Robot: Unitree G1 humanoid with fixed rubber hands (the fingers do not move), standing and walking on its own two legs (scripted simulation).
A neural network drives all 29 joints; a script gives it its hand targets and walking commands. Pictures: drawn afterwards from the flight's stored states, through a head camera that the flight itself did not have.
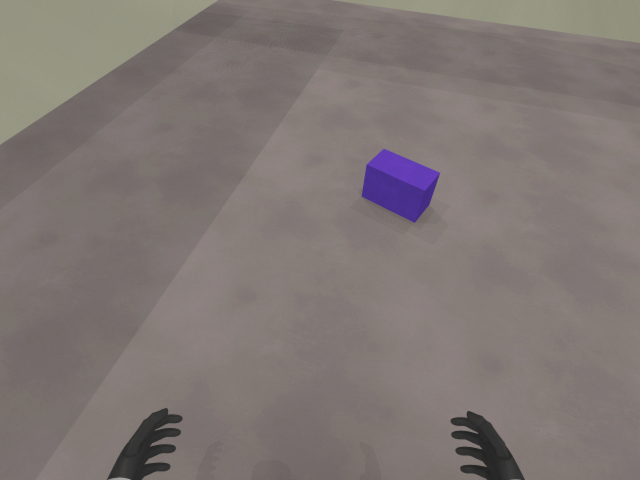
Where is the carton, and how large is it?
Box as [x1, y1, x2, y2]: [362, 149, 439, 222]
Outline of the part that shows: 383,149 366,165 362,196 414,222 428,205 439,172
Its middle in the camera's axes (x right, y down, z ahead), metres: +0.37 -0.24 +1.77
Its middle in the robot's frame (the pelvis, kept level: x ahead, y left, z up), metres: +1.42 -0.39 -0.67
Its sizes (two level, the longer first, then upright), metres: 0.286 0.155 0.192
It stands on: the floor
